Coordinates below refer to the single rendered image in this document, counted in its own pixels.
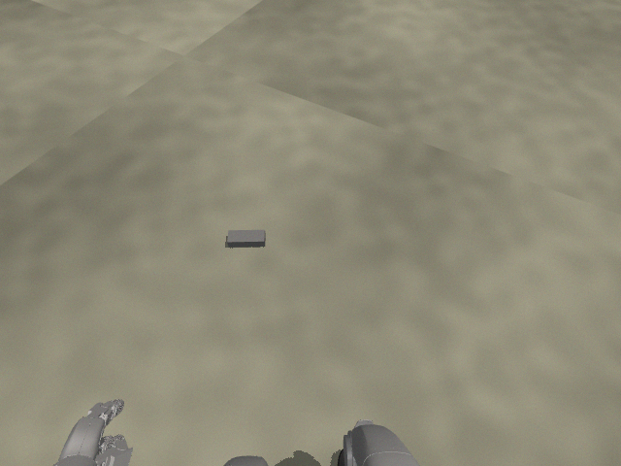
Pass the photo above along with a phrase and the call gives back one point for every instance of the small box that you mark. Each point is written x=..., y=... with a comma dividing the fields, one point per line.
x=246, y=238

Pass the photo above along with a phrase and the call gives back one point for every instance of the left robot hand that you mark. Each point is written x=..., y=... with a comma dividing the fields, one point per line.
x=86, y=437

